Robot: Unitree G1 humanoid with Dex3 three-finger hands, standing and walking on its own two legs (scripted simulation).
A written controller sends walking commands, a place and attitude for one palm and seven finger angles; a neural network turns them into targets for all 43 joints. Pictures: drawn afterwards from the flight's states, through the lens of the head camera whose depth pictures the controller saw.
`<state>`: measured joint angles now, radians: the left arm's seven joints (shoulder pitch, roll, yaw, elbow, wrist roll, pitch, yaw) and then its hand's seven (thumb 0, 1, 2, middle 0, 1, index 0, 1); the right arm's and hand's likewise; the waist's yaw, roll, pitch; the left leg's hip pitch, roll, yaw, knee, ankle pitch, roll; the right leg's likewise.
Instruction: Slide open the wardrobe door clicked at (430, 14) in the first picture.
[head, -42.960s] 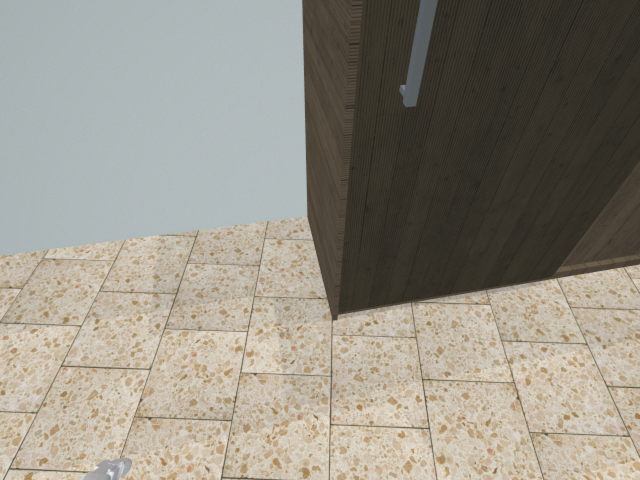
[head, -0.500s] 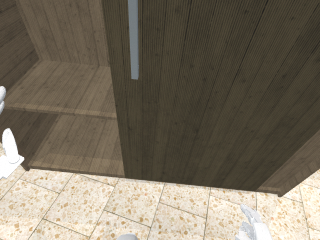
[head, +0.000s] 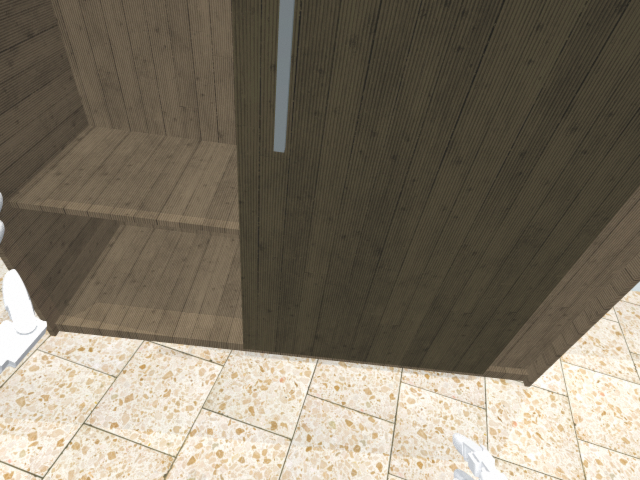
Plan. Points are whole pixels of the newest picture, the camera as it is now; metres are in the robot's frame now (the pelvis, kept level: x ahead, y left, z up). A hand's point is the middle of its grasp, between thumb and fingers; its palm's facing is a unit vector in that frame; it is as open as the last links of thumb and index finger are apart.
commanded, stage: stop stepping back and stand still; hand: left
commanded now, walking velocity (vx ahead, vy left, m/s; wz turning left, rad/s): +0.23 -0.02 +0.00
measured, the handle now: (285, 58) +0.69 +0.11 +0.25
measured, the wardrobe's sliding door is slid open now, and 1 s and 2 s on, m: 0.64 0.64 0.64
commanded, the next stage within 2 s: let the arm hang, fingers relaxed in 0.46 s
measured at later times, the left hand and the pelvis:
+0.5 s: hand (92, 285) +0.25 +0.25 +0.17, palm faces +0.34 -0.81 -0.47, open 7.4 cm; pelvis +0.02 +0.00 -0.01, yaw -5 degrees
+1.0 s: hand out of the picture +0.07 +0.21 -0.19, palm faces +0.00 -0.98 -0.18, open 7.0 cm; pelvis +0.04 +0.02 -0.01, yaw -1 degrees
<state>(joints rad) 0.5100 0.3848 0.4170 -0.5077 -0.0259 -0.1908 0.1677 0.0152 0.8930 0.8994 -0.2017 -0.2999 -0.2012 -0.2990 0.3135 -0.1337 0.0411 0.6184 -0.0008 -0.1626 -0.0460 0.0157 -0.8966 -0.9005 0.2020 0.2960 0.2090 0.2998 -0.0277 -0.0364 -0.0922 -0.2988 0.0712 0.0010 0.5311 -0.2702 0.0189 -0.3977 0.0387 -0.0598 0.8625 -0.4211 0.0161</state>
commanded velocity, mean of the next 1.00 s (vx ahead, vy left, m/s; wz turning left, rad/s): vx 0.03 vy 0.00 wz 0.00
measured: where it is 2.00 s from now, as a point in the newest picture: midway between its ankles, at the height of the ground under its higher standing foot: outside the picture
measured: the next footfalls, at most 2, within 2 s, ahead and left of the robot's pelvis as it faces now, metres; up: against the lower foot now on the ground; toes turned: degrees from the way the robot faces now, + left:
right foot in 0.08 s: -0.04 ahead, -0.12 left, +0.00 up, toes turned -4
right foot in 0.52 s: +0.05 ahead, -0.10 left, +0.00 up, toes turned -8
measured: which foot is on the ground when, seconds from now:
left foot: down 0.00-1.00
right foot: up 0.00-0.06, down 0.08-0.28, up 0.30-0.50, down 0.52-1.00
